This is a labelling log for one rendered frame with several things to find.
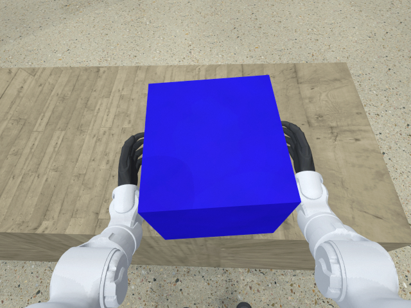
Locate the robot right forearm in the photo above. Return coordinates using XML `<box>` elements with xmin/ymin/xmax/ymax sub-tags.
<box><xmin>295</xmin><ymin>171</ymin><xmax>399</xmax><ymax>290</ymax></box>

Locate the left robot hand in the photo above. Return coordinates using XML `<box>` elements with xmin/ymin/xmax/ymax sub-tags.
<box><xmin>118</xmin><ymin>132</ymin><xmax>144</xmax><ymax>186</ymax></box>

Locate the pedestal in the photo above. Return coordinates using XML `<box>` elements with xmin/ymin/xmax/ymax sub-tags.
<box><xmin>0</xmin><ymin>62</ymin><xmax>411</xmax><ymax>271</ymax></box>

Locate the robot left forearm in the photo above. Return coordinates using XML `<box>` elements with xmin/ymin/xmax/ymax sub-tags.
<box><xmin>49</xmin><ymin>184</ymin><xmax>144</xmax><ymax>297</ymax></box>

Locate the robot right upper arm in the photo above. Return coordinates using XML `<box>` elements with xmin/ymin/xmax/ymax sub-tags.
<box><xmin>315</xmin><ymin>240</ymin><xmax>411</xmax><ymax>308</ymax></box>

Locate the robot left upper arm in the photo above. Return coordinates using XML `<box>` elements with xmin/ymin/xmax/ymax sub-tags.
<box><xmin>25</xmin><ymin>247</ymin><xmax>128</xmax><ymax>308</ymax></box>

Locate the carton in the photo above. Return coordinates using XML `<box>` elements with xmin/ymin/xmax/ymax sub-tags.
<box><xmin>137</xmin><ymin>75</ymin><xmax>301</xmax><ymax>240</ymax></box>

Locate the right robot hand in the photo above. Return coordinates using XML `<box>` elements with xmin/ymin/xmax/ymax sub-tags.
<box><xmin>281</xmin><ymin>121</ymin><xmax>315</xmax><ymax>173</ymax></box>

